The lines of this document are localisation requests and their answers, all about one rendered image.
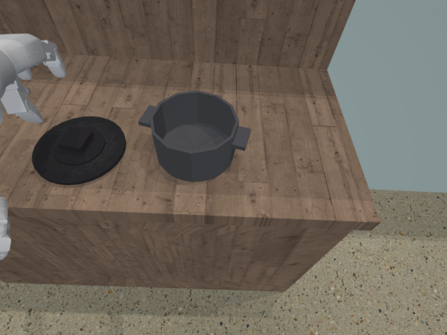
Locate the lid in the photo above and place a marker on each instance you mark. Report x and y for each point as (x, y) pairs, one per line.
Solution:
(65, 167)

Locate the robot left forearm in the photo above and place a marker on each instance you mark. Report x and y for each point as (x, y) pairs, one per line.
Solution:
(7, 77)

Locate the table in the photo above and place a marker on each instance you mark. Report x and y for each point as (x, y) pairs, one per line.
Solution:
(295, 192)

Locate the knob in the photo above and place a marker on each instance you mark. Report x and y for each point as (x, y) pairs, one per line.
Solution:
(76, 139)

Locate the pot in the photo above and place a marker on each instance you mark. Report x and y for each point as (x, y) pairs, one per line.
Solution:
(195, 134)

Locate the robot left hand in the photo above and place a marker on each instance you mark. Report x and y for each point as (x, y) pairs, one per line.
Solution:
(26, 51)

